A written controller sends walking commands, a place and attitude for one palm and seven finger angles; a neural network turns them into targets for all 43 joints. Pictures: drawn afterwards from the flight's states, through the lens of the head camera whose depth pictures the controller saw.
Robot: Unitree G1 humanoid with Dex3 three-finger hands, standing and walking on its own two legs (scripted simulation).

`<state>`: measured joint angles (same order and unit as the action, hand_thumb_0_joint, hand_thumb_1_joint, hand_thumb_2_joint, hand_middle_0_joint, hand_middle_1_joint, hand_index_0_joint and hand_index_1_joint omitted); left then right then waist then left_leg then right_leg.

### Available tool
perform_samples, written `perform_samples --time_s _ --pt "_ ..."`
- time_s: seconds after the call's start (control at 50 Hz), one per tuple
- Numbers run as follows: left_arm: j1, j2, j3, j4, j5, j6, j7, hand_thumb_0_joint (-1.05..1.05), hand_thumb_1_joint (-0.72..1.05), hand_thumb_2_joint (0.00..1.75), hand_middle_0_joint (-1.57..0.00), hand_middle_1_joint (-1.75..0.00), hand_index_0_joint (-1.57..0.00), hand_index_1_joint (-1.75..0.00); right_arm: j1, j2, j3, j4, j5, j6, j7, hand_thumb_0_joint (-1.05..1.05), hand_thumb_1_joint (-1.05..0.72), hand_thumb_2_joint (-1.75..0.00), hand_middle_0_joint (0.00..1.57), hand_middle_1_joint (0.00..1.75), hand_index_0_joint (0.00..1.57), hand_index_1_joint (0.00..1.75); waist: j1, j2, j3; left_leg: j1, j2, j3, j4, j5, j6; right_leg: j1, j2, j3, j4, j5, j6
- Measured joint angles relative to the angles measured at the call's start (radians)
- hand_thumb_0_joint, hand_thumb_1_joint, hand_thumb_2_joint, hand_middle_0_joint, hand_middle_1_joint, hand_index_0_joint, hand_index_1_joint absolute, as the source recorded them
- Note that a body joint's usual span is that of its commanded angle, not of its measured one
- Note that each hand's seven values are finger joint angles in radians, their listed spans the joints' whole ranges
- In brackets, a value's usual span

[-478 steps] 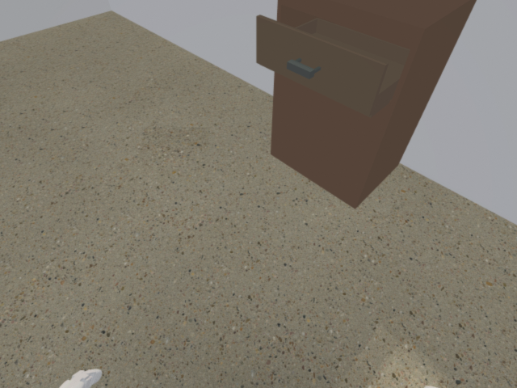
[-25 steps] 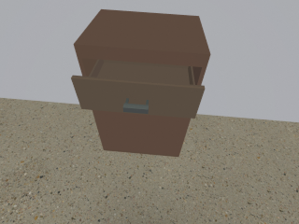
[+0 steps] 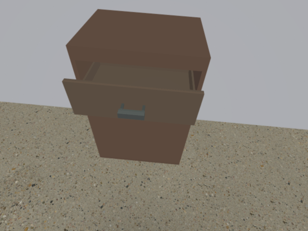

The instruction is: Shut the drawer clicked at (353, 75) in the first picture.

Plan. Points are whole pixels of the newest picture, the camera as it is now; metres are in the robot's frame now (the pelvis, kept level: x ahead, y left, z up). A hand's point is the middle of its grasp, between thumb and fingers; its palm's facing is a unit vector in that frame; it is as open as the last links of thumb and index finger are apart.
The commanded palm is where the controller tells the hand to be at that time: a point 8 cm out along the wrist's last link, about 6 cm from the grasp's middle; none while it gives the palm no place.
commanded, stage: shuffle to correct the standing spot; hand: left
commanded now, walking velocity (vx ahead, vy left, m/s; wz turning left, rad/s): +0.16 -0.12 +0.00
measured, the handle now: (132, 110) +0.56 +0.12 -0.05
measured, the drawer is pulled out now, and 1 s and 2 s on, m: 0.15 0.15 0.15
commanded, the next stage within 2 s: come to a stop and stand still in 0.34 s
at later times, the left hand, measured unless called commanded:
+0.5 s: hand out of the picture +0.07 +0.11 -0.17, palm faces +0.06 -0.99 -0.13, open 7.4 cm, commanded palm none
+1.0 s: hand out of the picture +0.11 +0.11 -0.16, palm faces +0.03 -0.97 -0.24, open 7.4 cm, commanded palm none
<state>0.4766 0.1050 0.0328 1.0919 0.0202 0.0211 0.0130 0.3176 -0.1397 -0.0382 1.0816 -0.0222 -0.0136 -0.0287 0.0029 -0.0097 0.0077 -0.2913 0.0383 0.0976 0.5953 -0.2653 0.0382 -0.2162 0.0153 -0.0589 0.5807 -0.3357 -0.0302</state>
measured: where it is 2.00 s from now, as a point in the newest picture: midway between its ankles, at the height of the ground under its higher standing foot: outside the picture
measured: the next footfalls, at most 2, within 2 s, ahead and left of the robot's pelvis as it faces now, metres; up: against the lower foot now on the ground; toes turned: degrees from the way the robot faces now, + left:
right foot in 0.24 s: +0.10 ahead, -0.17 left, +0.00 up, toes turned -8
left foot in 0.52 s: +0.12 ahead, +0.03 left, +0.00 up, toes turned +2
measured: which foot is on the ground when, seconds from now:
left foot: down 0.00-0.26, up 0.28-0.50, down 0.52-1.00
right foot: down 0.00-0.00, up 0.02-0.22, down 0.24-0.54, up 0.56-0.82, down 0.84-1.00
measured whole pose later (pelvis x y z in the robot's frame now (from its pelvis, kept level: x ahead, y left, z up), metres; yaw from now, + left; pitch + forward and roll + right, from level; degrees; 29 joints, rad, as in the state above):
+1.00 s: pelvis +0.09 -0.08 +0.01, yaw -2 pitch -1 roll +0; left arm 0.29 0.16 0.03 1.01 0.02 0.01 0.04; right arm 0.17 -0.18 -0.06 1.04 -0.02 0.06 -0.01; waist 0.02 0.03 0.05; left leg -0.32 0.02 0.06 0.70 -0.40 -0.01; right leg -0.23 -0.02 -0.07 0.53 -0.28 -0.02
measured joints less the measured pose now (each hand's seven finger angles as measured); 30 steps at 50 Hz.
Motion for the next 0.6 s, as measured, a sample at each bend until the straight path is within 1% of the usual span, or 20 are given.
perform_samples --time_s 0.04,0.08,0.1,0.14,0.18,0.2,0.24,0.26,0.3,0.34,0.36,0.38,0.42,0.46,0.5,0.52,0.56,0.6 --pt "-0.022 -0.001 0.001 0.002 0.007 0.012 -0.008 0.01 0.91 0.90 -0.20 -0.30 -0.19 -0.30 0.000 0.013 0.000 -0.003 -0.006 -0.010 -0.003 0.01 -0.91 -0.90 0.20 0.30 0.20 0.30 0.003 -0.023 0.000 0.009 -0.007 0.026 0.006 -0.011 0.001 -0.053 -0.016 0.007 0.124 -0.064 -0.007" --pt "-0.055 -0.001 0.004 -0.006 0.012 0.021 -0.017 0.01 0.91 0.90 -0.20 -0.30 -0.19 -0.30 0.006 0.020 0.000 -0.005 -0.008 -0.018 -0.005 0.01 -0.91 -0.90 0.20 0.30 0.20 0.30 -0.001 -0.029 -0.002 0.030 -0.010 0.044 -0.031 -0.018 0.000 -0.125 -0.033 0.008 0.260 -0.074 -0.007" --pt "-0.074 0.000 0.006 -0.015 0.013 0.020 -0.021 0.01 0.91 0.90 -0.20 -0.30 -0.19 -0.30 0.010 0.023 0.001 -0.003 -0.009 -0.021 -0.005 0.01 -0.91 -0.90 0.20 0.30 0.20 0.30 -0.005 -0.027 -0.002 0.041 -0.010 0.048 -0.057 -0.010 -0.002 -0.151 -0.044 0.005 0.291 -0.065 -0.004" --pt "-0.113 0.002 0.012 -0.039 0.011 0.012 -0.026 0.01 0.91 0.90 -0.20 -0.30 -0.19 -0.30 0.020 0.024 0.000 0.003 -0.012 -0.022 -0.003 0.01 -0.91 -0.90 0.20 0.30 0.20 0.30 -0.011 -0.014 -0.001 0.060 -0.004 0.045 -0.103 0.012 -0.010 -0.175 -0.064 -0.005 0.270 -0.044 0.004" --pt "-0.141 0.019 0.015 -0.049 0.020 0.011 -0.014 0.03 0.94 0.90 -0.20 -0.30 -0.20 -0.30 0.028 0.023 -0.003 0.011 -0.014 -0.016 0.000 0.01 -0.90 -0.90 0.20 0.30 0.20 0.30 -0.017 0.002 0.001 0.075 0.010 0.040 -0.122 0.016 -0.021 -0.158 -0.076 -0.018 0.169 -0.020 0.011" --pt "-0.148 0.031 0.019 -0.055 0.016 0.005 -0.015 0.04 0.95 0.90 -0.20 -0.30 -0.20 -0.30 0.033 0.023 -0.005 0.014 -0.015 -0.012 0.001 0.01 -0.90 -0.90 0.20 0.30 0.20 0.30 -0.021 0.009 0.002 0.075 0.020 0.035 -0.114 0.008 -0.029 -0.137 -0.077 -0.026 0.105 0.005 0.013" --pt "-0.152 0.059 0.026 -0.074 0.010 -0.013 -0.016 0.04 0.95 0.90 -0.20 -0.30 -0.20 -0.30 0.049 0.025 -0.008 0.018 -0.013 -0.003 0.003 0.01 -0.90 -0.90 0.21 0.30 0.20 0.30 -0.024 0.007 0.000 0.058 0.031 0.027 -0.055 -0.036 -0.041 -0.082 -0.080 -0.027 -0.026 0.030 0.008" --pt "-0.159 0.066 0.030 -0.076 0.009 -0.022 -0.012 0.04 0.95 0.90 -0.20 -0.30 -0.20 -0.30 0.052 0.022 -0.009 0.022 -0.010 0.005 0.005 0.01 -0.90 -0.90 0.21 0.30 0.20 0.30 -0.018 0.013 0.003 0.038 0.038 0.014 0.000 -0.088 -0.037 -0.081 -0.073 -0.032 -0.030 0.072 0.008" --pt "-0.169 0.064 0.032 -0.077 0.005 -0.034 -0.003 0.03 0.95 0.90 -0.19 -0.30 -0.20 -0.30 0.048 0.009 -0.012 0.032 -0.007 0.026 0.010 0.01 -0.90 -0.90 0.21 0.30 0.20 0.30 -0.014 0.038 0.010 -0.025 0.046 -0.023 0.171 -0.193 -0.021 -0.069 -0.053 -0.059 -0.012 0.065 0.008" --pt "-0.165 0.057 0.030 -0.076 0.002 -0.044 0.006 0.02 0.94 0.90 -0.19 -0.30 -0.19 -0.30 0.032 -0.004 -0.017 0.035 -0.008 0.037 0.017 0.01 -0.90 -0.90 0.20 0.30 0.20 0.30 -0.009 0.046 0.012 -0.096 0.041 -0.033 0.337 -0.199 -0.013 -0.036 -0.040 -0.077 -0.040 0.055 0.003" --pt "-0.160 0.052 0.028 -0.072 0.002 -0.047 0.010 0.02 0.94 0.90 -0.19 -0.30 -0.19 -0.30 0.022 -0.009 -0.019 0.030 -0.008 0.038 0.020 0.01 -0.91 -0.90 0.20 0.30 0.20 0.30 -0.008 0.046 0.014 -0.121 0.039 -0.028 0.380 -0.189 -0.013 -0.018 -0.035 -0.082 -0.061 0.057 0.002" --pt "-0.154 0.046 0.025 -0.067 0.003 -0.049 0.013 0.02 0.93 0.90 -0.19 -0.30 -0.19 -0.30 0.011 -0.014 -0.021 0.023 -0.008 0.037 0.022 0.01 -0.91 -0.90 0.20 0.30 0.20 0.30 -0.009 0.043 0.016 -0.137 0.037 -0.020 0.393 -0.180 -0.015 0.000 -0.031 -0.085 -0.080 0.060 0.001" --pt "-0.143 0.034 0.018 -0.054 0.006 -0.049 0.015 0.01 0.93 0.90 -0.19 -0.30 -0.19 -0.30 -0.015 -0.019 -0.023 0.003 -0.007 0.030 0.024 0.01 -0.91 -0.90 0.20 0.30 0.20 0.30 -0.009 0.034 0.019 -0.148 0.034 0.001 0.345 -0.160 -0.018 0.027 -0.026 -0.087 -0.109 0.063 0.001" --pt "-0.131 0.025 0.010 -0.041 0.006 -0.046 0.011 0.01 0.92 0.90 -0.19 -0.30 -0.19 -0.30 -0.042 -0.019 -0.021 -0.019 -0.005 0.019 0.025 0.01 -0.91 -0.90 0.20 0.30 0.20 0.30 -0.007 0.021 0.023 -0.134 0.030 0.020 0.241 -0.125 -0.020 0.046 -0.022 -0.085 -0.117 0.054 0.004" --pt "-0.119 0.015 0.005 -0.028 0.003 -0.039 0.006 0.01 0.92 0.90 -0.19 -0.30 -0.19 -0.30 -0.064 -0.017 -0.016 -0.037 -0.005 0.003 0.020 0.01 -0.91 -0.90 0.20 0.30 0.20 0.30 -0.004 0.011 0.028 -0.086 0.024 0.034 0.097 -0.045 -0.024 0.057 -0.016 -0.081 -0.096 0.028 0.012" --pt "-0.111 0.007 0.002 -0.024 0.000 -0.035 0.005 0.01 0.92 0.90 -0.19 -0.30 -0.19 -0.30 -0.069 -0.022 -0.011 -0.045 -0.004 -0.008 0.016 0.01 -0.92 -0.90 0.20 0.30 0.20 0.30 -0.001 0.016 0.030 -0.052 0.027 0.034 0.022 0.017 -0.021 0.058 -0.008 -0.080 -0.070 0.007 0.017" --pt "-0.113 0.005 -0.002 -0.009 -0.002 -0.021 0.006 0.01 0.91 0.90 -0.20 -0.30 -0.20 -0.30 -0.087 -0.010 -0.001 -0.040 -0.003 -0.021 0.006 0.01 -0.92 -0.90 0.20 0.30 0.20 0.30 0.006 -0.016 0.036 -0.032 0.013 0.048 0.024 0.006 0.015 0.055 -0.024 -0.065 -0.015 -0.036 0.026" --pt "-0.126 0.002 -0.008 -0.001 -0.005 -0.006 0.012 0.01 0.91 0.90 -0.20 -0.30 -0.20 -0.30 -0.103 0.001 0.012 -0.033 -0.001 -0.020 -0.007 0.01 -0.92 -0.90 0.20 0.30 0.20 0.30 0.018 -0.042 0.040 -0.011 -0.004 0.066 0.014 -0.014 0.033 0.045 -0.042 -0.040 0.028 -0.074 0.031"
